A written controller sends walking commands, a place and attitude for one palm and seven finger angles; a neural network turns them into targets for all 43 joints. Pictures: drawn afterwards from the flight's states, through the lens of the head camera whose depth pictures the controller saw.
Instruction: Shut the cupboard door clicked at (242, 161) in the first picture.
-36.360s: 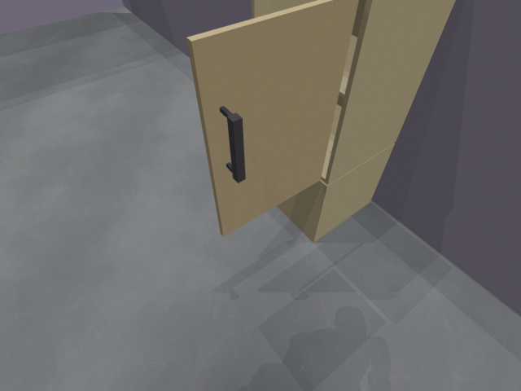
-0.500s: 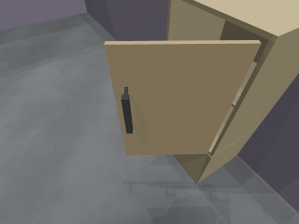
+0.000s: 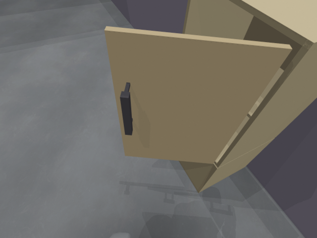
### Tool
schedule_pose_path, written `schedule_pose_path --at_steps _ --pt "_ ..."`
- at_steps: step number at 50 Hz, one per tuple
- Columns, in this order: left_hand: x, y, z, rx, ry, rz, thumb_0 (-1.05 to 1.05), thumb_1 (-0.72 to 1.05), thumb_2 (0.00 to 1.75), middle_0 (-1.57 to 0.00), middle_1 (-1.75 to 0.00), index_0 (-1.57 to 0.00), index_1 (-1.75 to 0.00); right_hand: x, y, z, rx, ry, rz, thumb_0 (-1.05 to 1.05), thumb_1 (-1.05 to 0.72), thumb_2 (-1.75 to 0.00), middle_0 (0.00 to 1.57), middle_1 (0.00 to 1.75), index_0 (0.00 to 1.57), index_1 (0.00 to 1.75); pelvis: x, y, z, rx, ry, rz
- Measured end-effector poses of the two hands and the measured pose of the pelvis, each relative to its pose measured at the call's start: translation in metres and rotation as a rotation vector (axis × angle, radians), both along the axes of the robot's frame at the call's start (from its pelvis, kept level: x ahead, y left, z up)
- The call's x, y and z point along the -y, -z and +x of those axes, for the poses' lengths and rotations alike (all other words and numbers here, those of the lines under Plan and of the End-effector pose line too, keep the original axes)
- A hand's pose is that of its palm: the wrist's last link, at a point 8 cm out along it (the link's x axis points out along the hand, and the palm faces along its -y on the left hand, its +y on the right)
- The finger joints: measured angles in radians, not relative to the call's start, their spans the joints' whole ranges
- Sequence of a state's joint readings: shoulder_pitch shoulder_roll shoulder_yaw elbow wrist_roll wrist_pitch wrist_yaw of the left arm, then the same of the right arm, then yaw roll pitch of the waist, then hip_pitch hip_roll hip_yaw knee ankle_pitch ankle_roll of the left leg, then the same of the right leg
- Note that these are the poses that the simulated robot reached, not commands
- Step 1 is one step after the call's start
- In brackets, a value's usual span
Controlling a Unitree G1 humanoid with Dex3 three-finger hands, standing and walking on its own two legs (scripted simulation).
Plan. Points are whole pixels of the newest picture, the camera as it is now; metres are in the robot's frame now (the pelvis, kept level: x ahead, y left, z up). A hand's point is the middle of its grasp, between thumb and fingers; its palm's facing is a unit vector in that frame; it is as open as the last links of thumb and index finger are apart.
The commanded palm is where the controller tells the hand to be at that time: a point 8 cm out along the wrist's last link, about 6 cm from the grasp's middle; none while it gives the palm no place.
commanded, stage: shuffle to correct the standing spot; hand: left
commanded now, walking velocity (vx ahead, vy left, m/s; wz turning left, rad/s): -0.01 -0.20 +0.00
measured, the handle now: (128, 110) +0.45 +0.13 +0.02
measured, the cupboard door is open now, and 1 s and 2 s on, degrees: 59 59 59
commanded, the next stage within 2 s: come to a stop and stand still in 0.26 s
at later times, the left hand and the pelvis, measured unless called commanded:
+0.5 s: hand out of the picture +0.05 +0.10 -0.17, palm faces +0.00 -0.97 -0.24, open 7.4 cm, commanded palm none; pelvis -0.02 -0.09 -0.01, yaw -1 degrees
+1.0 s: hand out of the picture +0.03 +0.10 -0.18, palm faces +0.01 -0.97 -0.22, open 7.4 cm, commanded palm none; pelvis +0.00 -0.09 -0.01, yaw -2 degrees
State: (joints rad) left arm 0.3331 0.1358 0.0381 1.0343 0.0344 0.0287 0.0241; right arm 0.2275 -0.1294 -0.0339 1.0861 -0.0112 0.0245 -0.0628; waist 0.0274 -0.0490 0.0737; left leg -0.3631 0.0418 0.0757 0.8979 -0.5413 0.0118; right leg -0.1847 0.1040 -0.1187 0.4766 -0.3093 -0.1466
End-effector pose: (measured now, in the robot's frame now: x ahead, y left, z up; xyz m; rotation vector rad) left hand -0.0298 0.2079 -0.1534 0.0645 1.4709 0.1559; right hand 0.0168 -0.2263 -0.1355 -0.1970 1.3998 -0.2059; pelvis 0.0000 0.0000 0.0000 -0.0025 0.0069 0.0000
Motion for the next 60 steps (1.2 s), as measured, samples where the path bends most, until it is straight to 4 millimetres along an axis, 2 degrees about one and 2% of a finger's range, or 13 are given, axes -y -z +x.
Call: schedule_pose_path --at_steps 6,10,16,20,23,26,30,35,39,46,51,56,60 --pt "0.003 0.014 0.006 0.003 0.019 -0.029 0.01 0.9 0.9 -0.2 -0.3 -0.2 -0.3 0.002 -0.001 0.029 0.134 -0.003 -0.019 0.0 -0.9 -0.9 0.2 0.3 0.2 0.29 0.004 0.008 0.002 0.013 0.017 -0.006" --pt "0.002 0.007 0.028 0.046 0.049 -0.013 0.01 0.91 0.9 -0.2 -0.3 -0.2 -0.3 0.009 -0.007 0.021 0.149 0.008 -0.022 0.0 -0.92 -0.9 0.2 0.3 0.2 0.3 0.011 0.002 -0.001 0.017 0.024 -0.006" --pt "0.005 -0.014 0.063 0.165 0.038 0.03 0.01 0.91 0.9 -0.2 -0.3 -0.2 -0.3 0.036 -0.015 -0.002 0.065 -0.026 -0.011 0.0 -0.92 -0.9 0.2 0.3 0.2 0.3 0.033 -0.01 -0.011 -0.008 0.003 -0.036" --pt "0.022 -0.021 0.074 0.183 0.071 0.057 0.01 0.91 0.9 -0.2 -0.3 -0.2 -0.29 0.067 -0.012 -0.013 0.04 -0.007 0.002 0.0 -0.91 -0.9 0.21 0.3 0.2 0.3 0.058 -0.01 -0.016 -0.023 0.003 -0.046" --pt "0.041 -0.018 0.078 0.209 0.1 0.087 0.01 0.91 0.9 -0.2 -0.3 -0.2 -0.29 0.098 0.002 -0.02 0.031 0.011 0.011 0.0 -0.91 -0.9 0.21 0.3 0.2 0.3 0.083 0.001 -0.017 -0.03 0.001 -0.021" --pt "0.064 -0.015 0.071 0.201 0.109 0.1 0.0 0.91 0.9 -0.2 -0.3 -0.2 -0.29 0.124 0.012 -0.022 0.015 0.023 0.011 0.0 -0.9 -0.9 0.2 0.3 0.2 0.3 0.097 0.007 -0.017 -0.019 0.008 -0.011" --pt "0.084 -0.021 0.057 0.167 0.1 0.085 0.01 0.93 0.9 -0.2 -0.3 -0.2 -0.3 0.136 0.005 -0.011 0.041 0.025 0.017 0.0 -0.91 -0.9 0.2 0.3 0.2 0.29 0.104 -0.001 -0.01 -0.009 0.023 0.008" --pt "0.085 -0.017 0.042 0.123 0.081 0.069 0.01 0.93 0.9 -0.21 -0.3 -0.21 -0.3 0.131 -0.008 0.015 0.095 0.0 0.017 0.0 -0.91 -0.9 0.2 0.3 0.2 0.29 0.104 -0.005 -0.004 0.0 0.031 0.022" --pt "0.073 -0.001 0.035 0.087 0.055 0.057 0.01 0.92 0.9 -0.21 -0.3 -0.21 -0.3 0.117 -0.008 0.035 0.149 -0.025 0.002 0.0 -0.91 -0.9 0.2 0.3 0.2 0.29 0.097 0.004 -0.002 0.007 0.026 0.005" --pt "0.065 -0.004 0.044 0.089 0.057 0.063 0.01 0.91 0.9 -0.2 -0.3 -0.2 -0.3 0.088 -0.008 0.05 0.176 -0.065 0.043 0.0 -0.91 -0.9 0.2 0.3 0.2 0.29 0.09 -0.001 -0.005 -0.002 0.024 0.002" --pt "0.06 -0.004 0.051 0.167 0.094 0.101 0.01 0.91 0.9 -0.2 -0.3 -0.2 -0.3 0.081 0.007 0.063 0.256 -0.057 0.087 0.0 -0.91 -0.9 0.2 0.3 0.2 0.3 0.085 0.012 -0.003 -0.006 0.042 0.015" --pt "0.055 -0.014 0.064 0.194 0.127 0.116 0.01 0.9 0.9 -0.2 -0.3 -0.2 -0.3 0.071 0.01 0.056 0.294 -0.028 0.112 0.0 -0.91 -0.9 0.2 0.3 0.2 0.3 0.077 0.01 -0.001 0.022 0.038 0.001" --pt "0.053 -0.02 0.072 0.227 0.138 0.123 0.01 0.9 0.9 -0.2 -0.3 -0.2 -0.3 0.077 0.007 0.042 0.267 -0.011 0.094 -0.01 -0.93 -0.9 0.2 0.3 0.2 0.3 0.077 0.005 -0.002 0.023 0.047 0.0"
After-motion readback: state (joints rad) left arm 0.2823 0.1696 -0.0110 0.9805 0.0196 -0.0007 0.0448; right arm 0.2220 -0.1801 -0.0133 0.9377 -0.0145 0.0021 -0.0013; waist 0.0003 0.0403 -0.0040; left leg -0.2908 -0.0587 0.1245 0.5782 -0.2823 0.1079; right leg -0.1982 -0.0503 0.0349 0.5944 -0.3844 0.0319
